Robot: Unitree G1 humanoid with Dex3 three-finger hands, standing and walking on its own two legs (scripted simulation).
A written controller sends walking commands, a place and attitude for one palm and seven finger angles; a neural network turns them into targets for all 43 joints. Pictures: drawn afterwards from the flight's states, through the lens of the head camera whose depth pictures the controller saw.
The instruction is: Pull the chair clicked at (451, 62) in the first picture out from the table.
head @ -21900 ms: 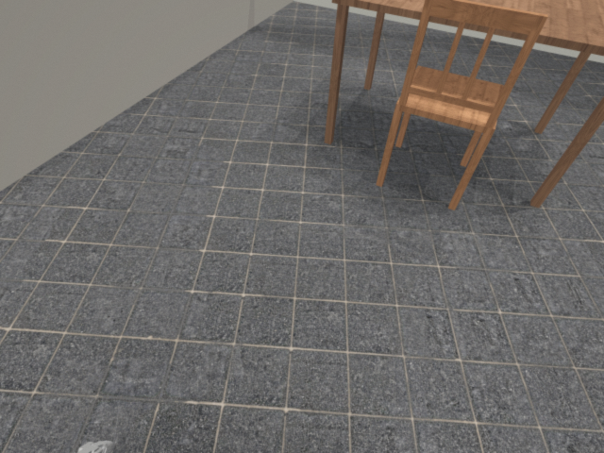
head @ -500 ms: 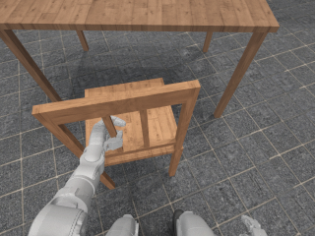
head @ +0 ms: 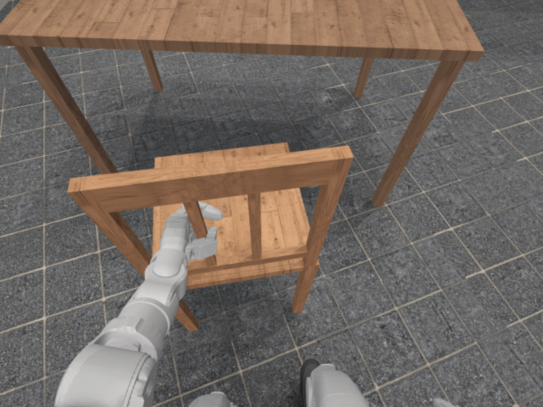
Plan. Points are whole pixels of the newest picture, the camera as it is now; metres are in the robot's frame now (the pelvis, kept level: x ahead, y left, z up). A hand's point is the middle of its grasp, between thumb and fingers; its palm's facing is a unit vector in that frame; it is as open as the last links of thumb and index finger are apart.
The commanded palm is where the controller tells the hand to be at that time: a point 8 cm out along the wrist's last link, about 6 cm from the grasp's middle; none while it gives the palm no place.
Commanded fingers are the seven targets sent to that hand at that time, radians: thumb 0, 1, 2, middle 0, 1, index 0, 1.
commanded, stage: step backward, pulling the chair out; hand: left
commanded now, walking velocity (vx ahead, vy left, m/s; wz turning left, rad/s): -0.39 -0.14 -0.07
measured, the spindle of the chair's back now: (202, 235) +0.40 +0.12 -0.08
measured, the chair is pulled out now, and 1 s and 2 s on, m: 0.30 0.42 0.60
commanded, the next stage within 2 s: stop walking, hand still on the chair in 1.38 s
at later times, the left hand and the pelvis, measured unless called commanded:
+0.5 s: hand (206, 258) +0.34 +0.10 -0.05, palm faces -0.11 -0.98 -0.17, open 5.1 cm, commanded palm +0.33 +0.15 -0.05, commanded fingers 0.00 0.90 0.90 -0.50 -1.45 -0.50 -1.45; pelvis -0.05 +0.02 +0.01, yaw -3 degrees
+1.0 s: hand (193, 316) +0.25 +0.11 -0.05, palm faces -0.10 -0.98 -0.18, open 5.1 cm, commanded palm +0.24 +0.16 -0.05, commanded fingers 0.00 0.90 0.90 -0.50 -1.45 -0.50 -1.45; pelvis -0.13 +0.02 +0.01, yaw -5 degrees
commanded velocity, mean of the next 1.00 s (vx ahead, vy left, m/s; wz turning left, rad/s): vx -0.38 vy -0.04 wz -0.01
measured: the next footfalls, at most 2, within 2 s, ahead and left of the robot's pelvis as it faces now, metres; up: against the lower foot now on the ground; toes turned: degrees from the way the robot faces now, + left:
right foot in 0.14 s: +0.07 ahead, -0.14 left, +0.00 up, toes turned -3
right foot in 0.62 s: -0.04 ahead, -0.12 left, +0.00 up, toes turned -7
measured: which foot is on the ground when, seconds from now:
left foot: down 0.00-0.70, up 0.72-0.84, down 0.86-1.00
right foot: down 0.00-0.00, up 0.02-0.12, down 0.14-0.50, up 0.52-0.60, down 0.62-1.00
